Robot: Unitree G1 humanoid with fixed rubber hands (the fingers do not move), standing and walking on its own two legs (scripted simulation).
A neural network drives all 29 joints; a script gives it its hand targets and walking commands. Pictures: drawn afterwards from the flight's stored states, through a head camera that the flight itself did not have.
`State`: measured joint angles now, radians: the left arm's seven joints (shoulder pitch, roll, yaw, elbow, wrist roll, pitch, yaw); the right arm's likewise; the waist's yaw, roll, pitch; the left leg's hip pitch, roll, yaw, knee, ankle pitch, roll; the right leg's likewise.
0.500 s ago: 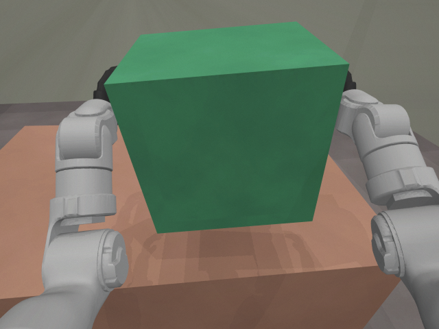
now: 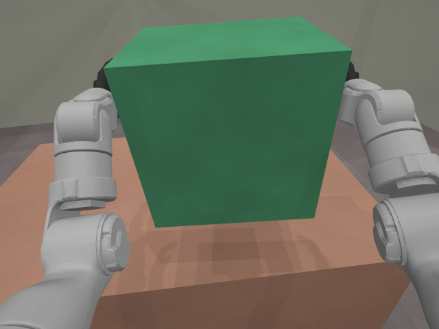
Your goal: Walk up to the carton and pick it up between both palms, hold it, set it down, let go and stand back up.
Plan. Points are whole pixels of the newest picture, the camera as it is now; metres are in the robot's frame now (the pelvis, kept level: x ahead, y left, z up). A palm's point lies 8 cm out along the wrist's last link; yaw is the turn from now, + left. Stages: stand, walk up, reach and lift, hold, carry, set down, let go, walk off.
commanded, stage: hold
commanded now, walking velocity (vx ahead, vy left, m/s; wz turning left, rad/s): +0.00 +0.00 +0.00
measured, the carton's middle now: (227, 121) +0.40 -0.01 +0.26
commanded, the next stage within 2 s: none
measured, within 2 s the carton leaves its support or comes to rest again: neither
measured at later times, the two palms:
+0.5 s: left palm (99, 99) +0.37 +0.20 +0.33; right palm (339, 72) +0.37 -0.19 +0.36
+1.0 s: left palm (100, 99) +0.37 +0.20 +0.33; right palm (337, 77) +0.38 -0.19 +0.35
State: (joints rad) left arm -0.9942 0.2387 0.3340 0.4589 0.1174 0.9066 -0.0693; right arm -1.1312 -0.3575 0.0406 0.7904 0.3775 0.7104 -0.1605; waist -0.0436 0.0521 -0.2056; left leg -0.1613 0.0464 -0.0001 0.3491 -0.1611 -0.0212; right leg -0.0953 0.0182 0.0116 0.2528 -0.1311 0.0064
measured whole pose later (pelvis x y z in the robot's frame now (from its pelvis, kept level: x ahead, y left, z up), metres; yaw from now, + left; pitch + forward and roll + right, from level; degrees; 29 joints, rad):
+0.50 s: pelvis +0.00 -0.01 +0.00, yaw +2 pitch +0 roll -2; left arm -1.11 0.31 0.24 0.63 0.08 0.88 -0.08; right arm -1.28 -0.38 0.06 1.00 0.41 0.70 -0.15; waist -0.05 -0.02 -0.24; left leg -0.21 0.05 -0.05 0.37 -0.16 -0.04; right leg -0.13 0.04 -0.01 0.27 -0.13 -0.01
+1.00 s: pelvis +0.00 -0.01 +0.00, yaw +2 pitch +0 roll -2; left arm -1.07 0.30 0.27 0.58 0.06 0.89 -0.07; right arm -1.22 -0.38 0.08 0.89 0.43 0.72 -0.18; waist -0.05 0.00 -0.24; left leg -0.20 0.05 -0.05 0.37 -0.17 -0.04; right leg -0.11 0.04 0.00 0.25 -0.14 -0.01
